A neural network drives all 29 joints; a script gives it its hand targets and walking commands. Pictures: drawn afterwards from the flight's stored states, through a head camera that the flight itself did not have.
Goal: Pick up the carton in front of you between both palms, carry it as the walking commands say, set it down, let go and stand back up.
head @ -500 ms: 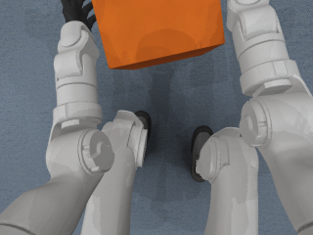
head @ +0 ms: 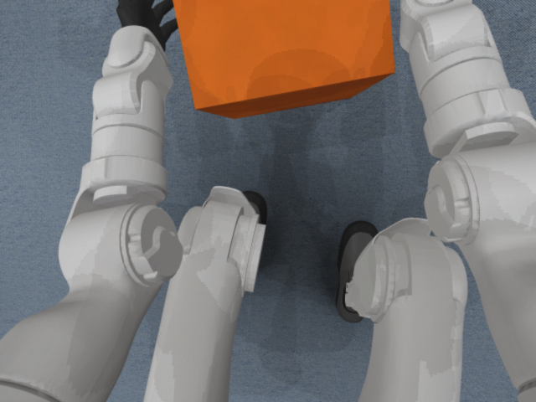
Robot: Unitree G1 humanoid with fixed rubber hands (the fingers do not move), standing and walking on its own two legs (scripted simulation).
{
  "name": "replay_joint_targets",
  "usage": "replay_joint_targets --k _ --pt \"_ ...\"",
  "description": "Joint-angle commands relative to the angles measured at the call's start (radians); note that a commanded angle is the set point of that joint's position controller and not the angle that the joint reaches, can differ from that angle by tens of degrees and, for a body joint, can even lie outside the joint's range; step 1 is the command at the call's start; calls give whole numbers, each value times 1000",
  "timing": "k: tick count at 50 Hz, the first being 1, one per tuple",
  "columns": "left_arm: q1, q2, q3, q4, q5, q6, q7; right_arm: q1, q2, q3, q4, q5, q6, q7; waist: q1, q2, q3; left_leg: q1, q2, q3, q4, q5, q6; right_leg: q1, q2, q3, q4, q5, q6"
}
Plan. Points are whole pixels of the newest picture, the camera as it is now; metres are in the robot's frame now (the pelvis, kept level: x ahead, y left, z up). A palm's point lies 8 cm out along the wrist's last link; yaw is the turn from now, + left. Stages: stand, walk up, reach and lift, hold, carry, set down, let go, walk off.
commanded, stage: set down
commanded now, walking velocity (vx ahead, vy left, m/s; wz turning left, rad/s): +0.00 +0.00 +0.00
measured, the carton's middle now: (280, 26) +0.53 +0.07 -0.24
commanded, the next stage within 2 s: let go in 1.98 s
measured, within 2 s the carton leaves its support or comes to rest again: rests again in 0.36 s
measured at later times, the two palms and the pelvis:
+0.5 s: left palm (139, 31) +0.50 +0.23 -0.16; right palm out of the picture +0.57 -0.07 -0.18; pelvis +0.00 +0.00 -0.01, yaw +1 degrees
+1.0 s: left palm (137, 50) +0.48 +0.24 -0.18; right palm out of the picture +0.59 -0.13 -0.17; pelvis +0.00 +0.01 -0.01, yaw +0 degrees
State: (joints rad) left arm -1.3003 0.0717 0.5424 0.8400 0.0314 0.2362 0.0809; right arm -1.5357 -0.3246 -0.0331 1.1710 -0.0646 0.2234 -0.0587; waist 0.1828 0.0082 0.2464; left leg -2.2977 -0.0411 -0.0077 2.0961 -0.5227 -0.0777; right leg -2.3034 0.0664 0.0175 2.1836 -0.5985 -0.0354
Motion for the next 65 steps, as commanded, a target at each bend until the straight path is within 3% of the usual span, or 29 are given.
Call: replay_joint_targets --k 1,12,23,30,33,35,37,39,44,49,52,55,59,65 --pt "-543 -772 -312 -54 -73 -20 -223 -446 792 147 -144 69 -61 207 -8 -213 -982 458 -62 97 -91 313 16 553 46 9 -197 282 -6" --pt "-497 -688 -199 38 -9 -16 -236 -388 703 81 -70 -2 -46 217 -25 -196 -811 354 -56 97 -80 225 24 504 34 35 -200 230 -17" --pt "-438 -602 -135 81 21 -18 -244 -297 613 19 -27 -84 -29 218 -68 -156 -702 298 -60 90 -70 198 18 491 22 59 -197 245 -28" --pt "-395 -549 -103 107 17 -38 -222 -291 520 21 -41 -105 -35 209 -75 -148 -696 319 -54 87 -56 212 0 521 7 66 -180 275 -22" --pt "-304 -376 -41 133 27 -66 -167 -282 313 10 -50 -99 -54 168 -60 -153 -718 356 -36 92 -57 229 -15 552 -11 65 -176 292 -7" --pt "-203 -105 22 155 28 -106 -93 -254 31 -9 -58 -87 -76 100 -53 -160 -739 384 -19 96 -56 238 -25 591 -30 66 -178 294 8" --pt "-160 140 21 166 -28 -161 -14 -301 -199 24 -66 -24 -106 29 -31 -174 -794 414 -7 99 -52 274 -25 626 -44 81 -177 309 20" --pt "-182 205 -17 176 -89 -196 25 -374 -227 82 -78 62 -121 9 9 -193 -857 432 7 98 -48 318 -16 640 -53 96 -163 330 27" --pt "-233 248 -143 144 -195 -230 45 -457 -188 224 -119 238 -133 38 91 -251 -965 474 35 97 -54 391 14 664 -66 98 -136 352 41" --pt "-208 270 -181 62 -218 -211 68 -430 -225 248 -72 289 -118 56 134 -244 -1090 590 33 100 -95 400 17 698 -58 68 -138 292 38" --pt "-177 268 -184 -29 -219 -190 91 -397 -261 210 -76 259 -103 50 117 -235 -1211 699 18 101 -129 418 14 729 -42 29 -156 277 32" --pt "-150 245 -209 -142 -232 -155 114 -381 -294 154 -134 222 -84 39 79 -205 -1352 827 -6 103 -173 439 10 761 -20 -12 -197 268 18" --pt "-106 189 -227 -176 -226 -100 129 -332 -320 80 -131 172 -53 41 37 -159 -1267 833 -20 98 -248 373 3 680 -13 -28 -279 186 -1" --pt "-73 133 -213 -188 -188 -77 124 -278 -297 32 -95 144 -52 80 36 -137 -1168 794 -21 96 -344 347 -4 623 -12 -22 -389 165 -6"
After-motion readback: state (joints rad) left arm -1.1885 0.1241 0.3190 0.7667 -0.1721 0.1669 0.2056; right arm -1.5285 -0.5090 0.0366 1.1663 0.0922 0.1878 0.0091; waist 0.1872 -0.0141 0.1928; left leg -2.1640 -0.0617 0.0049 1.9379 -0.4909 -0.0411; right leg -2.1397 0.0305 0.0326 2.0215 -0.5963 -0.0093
